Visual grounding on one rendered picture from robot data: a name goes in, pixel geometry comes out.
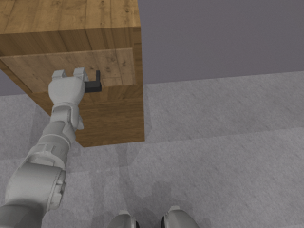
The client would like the handle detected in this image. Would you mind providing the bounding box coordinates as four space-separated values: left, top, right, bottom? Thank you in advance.
84 70 102 93

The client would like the drawer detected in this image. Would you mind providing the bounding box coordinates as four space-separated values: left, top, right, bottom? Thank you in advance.
0 47 136 93

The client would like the robot left upper arm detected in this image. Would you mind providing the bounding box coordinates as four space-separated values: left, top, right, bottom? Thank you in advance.
0 162 67 228

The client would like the cabinet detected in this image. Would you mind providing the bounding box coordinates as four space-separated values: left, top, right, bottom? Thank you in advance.
0 0 145 148

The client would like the right robot shin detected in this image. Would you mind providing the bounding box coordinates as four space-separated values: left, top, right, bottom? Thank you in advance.
168 205 180 213

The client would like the robot right thigh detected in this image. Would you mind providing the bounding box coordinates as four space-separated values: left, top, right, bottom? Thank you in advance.
164 209 199 228

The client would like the left robot hand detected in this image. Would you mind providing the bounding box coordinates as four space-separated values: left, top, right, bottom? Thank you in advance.
48 67 89 130

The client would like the left robot forearm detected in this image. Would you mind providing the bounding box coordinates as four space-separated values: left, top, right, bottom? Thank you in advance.
5 102 80 203

